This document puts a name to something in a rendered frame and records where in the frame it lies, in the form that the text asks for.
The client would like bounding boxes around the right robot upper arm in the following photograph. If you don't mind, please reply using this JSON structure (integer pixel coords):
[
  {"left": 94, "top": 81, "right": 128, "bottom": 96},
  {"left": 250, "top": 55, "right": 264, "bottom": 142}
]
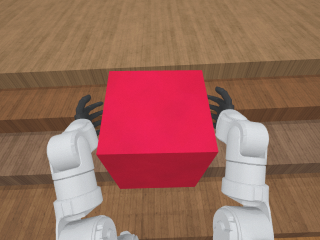
[{"left": 213, "top": 205, "right": 274, "bottom": 240}]

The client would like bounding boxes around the robot right hand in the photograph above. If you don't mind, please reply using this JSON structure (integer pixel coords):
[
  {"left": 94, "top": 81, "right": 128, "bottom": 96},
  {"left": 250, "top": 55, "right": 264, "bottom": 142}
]
[{"left": 207, "top": 86, "right": 235, "bottom": 129}]

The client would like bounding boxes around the left robot upper arm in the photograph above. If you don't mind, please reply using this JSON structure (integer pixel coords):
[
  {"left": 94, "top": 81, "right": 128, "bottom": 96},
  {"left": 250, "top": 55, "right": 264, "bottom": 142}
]
[{"left": 58, "top": 215, "right": 118, "bottom": 240}]

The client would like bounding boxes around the carton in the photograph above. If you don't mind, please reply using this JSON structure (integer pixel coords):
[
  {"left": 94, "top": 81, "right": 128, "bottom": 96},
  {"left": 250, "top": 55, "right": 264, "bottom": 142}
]
[{"left": 96, "top": 70, "right": 219, "bottom": 189}]

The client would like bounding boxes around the robot left hand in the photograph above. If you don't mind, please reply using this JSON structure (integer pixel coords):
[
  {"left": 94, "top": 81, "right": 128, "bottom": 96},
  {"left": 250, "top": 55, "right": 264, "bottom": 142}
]
[{"left": 74, "top": 94, "right": 103, "bottom": 136}]

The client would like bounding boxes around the robot left forearm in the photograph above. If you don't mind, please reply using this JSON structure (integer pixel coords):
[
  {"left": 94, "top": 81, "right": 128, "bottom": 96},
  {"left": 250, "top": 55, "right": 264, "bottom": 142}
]
[{"left": 46, "top": 118, "right": 103, "bottom": 240}]

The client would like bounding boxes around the left robot shin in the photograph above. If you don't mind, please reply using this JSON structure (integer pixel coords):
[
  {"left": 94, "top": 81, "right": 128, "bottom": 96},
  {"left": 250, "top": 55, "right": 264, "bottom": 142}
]
[{"left": 120, "top": 231, "right": 132, "bottom": 235}]

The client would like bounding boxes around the robot right forearm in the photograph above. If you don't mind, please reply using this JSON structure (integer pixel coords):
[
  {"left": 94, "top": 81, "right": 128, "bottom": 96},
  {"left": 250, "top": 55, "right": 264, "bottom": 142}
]
[{"left": 215, "top": 109, "right": 274, "bottom": 238}]

